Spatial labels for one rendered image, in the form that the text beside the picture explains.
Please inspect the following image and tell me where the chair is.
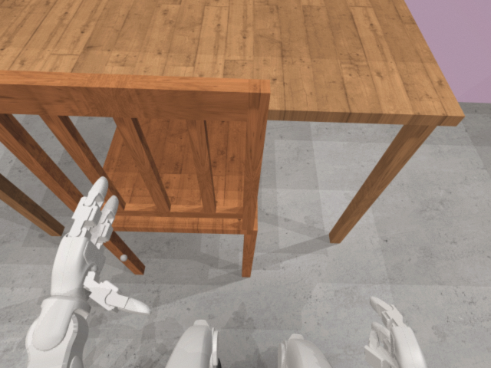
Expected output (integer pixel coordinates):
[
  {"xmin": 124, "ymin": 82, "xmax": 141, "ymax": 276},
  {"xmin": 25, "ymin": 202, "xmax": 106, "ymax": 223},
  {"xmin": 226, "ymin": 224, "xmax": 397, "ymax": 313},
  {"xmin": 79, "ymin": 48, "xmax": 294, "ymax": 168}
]
[{"xmin": 0, "ymin": 70, "xmax": 271, "ymax": 278}]

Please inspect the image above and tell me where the robot right hand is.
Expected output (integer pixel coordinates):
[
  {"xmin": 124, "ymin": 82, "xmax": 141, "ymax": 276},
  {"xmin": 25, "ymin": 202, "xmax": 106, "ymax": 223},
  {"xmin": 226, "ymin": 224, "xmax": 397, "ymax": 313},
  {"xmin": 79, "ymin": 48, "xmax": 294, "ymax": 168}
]
[{"xmin": 364, "ymin": 296, "xmax": 427, "ymax": 368}]

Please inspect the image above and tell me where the table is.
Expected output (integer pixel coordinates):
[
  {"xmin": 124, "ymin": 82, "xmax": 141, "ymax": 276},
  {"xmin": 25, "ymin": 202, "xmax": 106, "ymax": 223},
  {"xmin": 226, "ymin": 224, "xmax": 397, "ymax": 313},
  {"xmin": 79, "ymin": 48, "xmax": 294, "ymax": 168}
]
[{"xmin": 0, "ymin": 0, "xmax": 465, "ymax": 244}]

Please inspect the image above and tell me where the robot left hand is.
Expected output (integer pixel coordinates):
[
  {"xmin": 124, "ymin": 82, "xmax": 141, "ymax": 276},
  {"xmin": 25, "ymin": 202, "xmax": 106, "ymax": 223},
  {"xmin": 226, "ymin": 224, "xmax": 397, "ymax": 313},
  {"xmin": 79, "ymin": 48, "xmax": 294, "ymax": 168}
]
[{"xmin": 51, "ymin": 176, "xmax": 152, "ymax": 315}]

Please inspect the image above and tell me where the left robot forearm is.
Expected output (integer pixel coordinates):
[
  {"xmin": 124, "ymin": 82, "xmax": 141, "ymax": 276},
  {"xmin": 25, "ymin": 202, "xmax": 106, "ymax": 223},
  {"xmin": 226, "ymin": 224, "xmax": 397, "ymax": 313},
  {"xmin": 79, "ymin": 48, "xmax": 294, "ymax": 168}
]
[{"xmin": 25, "ymin": 296, "xmax": 91, "ymax": 368}]

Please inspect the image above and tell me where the robot right shin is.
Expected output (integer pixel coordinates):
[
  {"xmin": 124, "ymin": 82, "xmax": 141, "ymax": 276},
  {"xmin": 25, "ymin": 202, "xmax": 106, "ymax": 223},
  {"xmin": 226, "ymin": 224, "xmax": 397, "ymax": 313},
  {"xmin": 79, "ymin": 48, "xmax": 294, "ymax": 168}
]
[{"xmin": 287, "ymin": 334, "xmax": 304, "ymax": 342}]

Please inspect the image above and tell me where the right robot thigh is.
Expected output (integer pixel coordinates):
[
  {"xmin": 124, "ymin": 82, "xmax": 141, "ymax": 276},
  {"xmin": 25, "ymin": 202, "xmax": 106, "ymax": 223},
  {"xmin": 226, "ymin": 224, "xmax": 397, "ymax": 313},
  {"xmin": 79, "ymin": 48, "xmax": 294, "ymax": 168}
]
[{"xmin": 278, "ymin": 339, "xmax": 333, "ymax": 368}]

